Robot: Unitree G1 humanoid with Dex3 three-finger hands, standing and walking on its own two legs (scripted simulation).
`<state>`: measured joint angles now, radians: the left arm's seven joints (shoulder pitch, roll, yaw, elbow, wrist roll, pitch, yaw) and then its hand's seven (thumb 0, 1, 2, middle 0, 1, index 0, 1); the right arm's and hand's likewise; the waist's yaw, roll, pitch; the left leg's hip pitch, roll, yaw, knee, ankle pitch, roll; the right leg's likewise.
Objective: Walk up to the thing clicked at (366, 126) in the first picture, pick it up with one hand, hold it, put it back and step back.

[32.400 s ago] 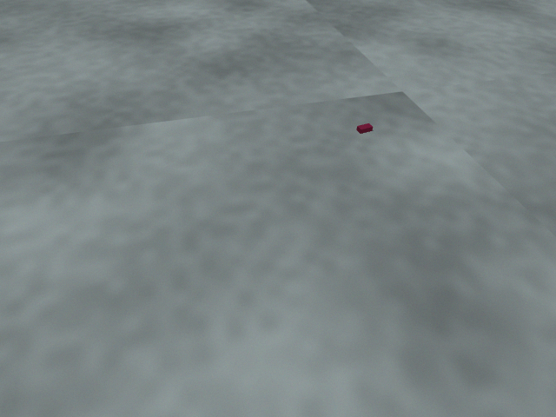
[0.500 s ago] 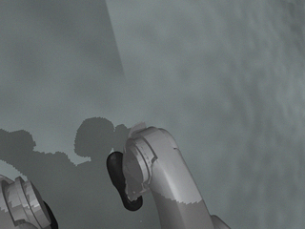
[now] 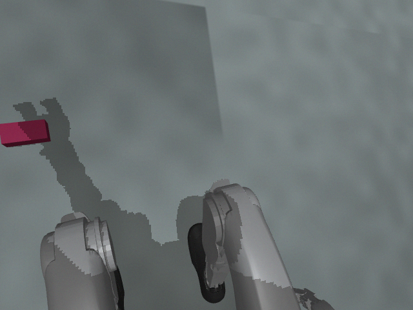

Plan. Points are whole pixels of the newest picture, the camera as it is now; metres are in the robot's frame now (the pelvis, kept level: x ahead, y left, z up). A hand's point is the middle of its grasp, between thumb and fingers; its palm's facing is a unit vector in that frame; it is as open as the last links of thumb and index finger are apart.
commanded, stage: withdraw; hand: left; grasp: from above
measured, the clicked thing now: (25, 133) +0.52 +0.30 -0.33
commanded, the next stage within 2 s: home in 0.26 s
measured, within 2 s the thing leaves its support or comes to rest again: neither
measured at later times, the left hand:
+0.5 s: hand (0, 114) +0.51 +0.30 -0.19, palm faces -0.43 -0.08 -0.90, open 11.2 cm
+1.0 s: hand out of the picture +0.39 +0.28 -0.02, palm faces -0.24 -0.68 -0.69, open 7.8 cm
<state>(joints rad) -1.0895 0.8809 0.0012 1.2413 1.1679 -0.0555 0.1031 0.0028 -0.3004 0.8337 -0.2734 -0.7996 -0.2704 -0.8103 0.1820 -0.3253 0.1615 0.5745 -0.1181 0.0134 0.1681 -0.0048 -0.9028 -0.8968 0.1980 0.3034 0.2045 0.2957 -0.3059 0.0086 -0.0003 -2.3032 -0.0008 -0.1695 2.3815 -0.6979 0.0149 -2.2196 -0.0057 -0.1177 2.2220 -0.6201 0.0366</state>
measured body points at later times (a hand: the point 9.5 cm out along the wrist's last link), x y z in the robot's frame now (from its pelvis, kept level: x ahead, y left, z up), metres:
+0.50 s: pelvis -0.01 +0.00 -0.02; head +0.25 +0.10 +0.33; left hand +0.53 +0.30 -0.14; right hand +0.01 -0.27 -0.09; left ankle +0.07 +0.12 -0.31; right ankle +0.12 -0.13 -0.31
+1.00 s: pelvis +0.01 +0.00 +0.10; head +0.20 +0.06 +0.50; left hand +0.40 +0.32 +0.02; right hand +0.15 -0.27 -0.02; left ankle +0.07 +0.12 -0.31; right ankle +0.12 -0.13 -0.31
